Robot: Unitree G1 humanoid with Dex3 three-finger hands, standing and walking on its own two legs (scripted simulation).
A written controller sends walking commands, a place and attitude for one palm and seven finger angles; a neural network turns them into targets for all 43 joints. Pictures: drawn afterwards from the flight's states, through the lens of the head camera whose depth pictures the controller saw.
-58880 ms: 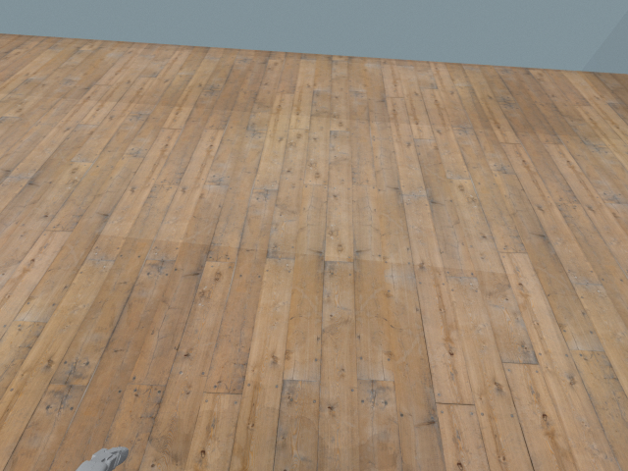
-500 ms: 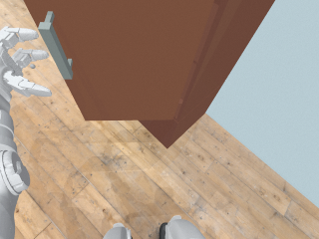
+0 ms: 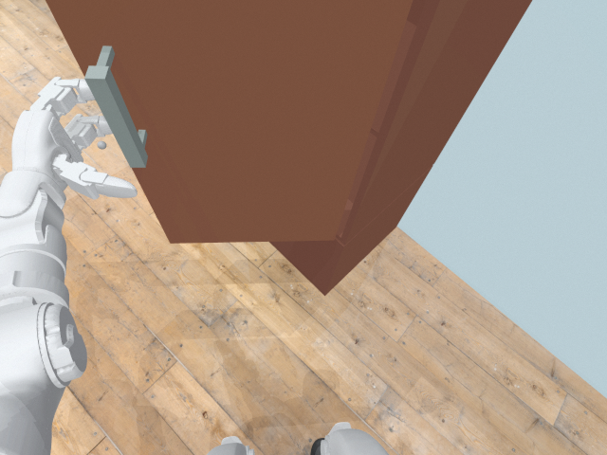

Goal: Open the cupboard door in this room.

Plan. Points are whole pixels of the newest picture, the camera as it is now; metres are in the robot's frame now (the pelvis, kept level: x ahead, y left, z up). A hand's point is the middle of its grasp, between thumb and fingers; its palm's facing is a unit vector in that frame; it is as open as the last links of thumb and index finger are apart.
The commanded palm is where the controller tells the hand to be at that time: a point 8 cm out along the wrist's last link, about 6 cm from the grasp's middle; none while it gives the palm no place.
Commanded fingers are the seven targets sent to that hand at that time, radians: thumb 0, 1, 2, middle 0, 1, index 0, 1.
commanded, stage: slide the fingers in behind the handle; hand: left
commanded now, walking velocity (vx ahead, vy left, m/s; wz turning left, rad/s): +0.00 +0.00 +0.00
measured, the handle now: (123, 111) +0.54 +0.20 +0.10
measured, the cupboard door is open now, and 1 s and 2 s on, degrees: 49 49 52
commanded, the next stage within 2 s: close the thumb around the handle in 0.86 s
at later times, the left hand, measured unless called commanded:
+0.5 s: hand (133, 150) +0.48 +0.18 +0.10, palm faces -0.01 -1.00 +0.00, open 14.0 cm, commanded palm +0.45 +0.23 +0.10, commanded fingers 0.00 -0.50 0.30 -0.30 -1.20 -0.30 -1.20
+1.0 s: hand (135, 146) +0.48 +0.18 +0.10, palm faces -0.01 -1.00 -0.01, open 14.0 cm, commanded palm +0.46 +0.23 +0.10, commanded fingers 0.00 -0.33 0.37 -0.31 -1.22 -0.31 -1.22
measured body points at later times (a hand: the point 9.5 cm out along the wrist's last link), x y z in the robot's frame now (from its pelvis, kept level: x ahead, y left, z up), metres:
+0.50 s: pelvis -0.01 -0.01 +0.00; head +0.09 +0.00 +0.44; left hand +0.47 +0.24 +0.10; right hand +0.01 -0.27 -0.11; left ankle -0.03 +0.09 -0.70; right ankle +0.00 -0.11 -0.70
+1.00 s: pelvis -0.01 -0.01 +0.00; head +0.09 +0.00 +0.44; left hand +0.47 +0.23 +0.10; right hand -0.01 -0.28 -0.11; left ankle -0.03 +0.09 -0.70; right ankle +0.00 -0.11 -0.70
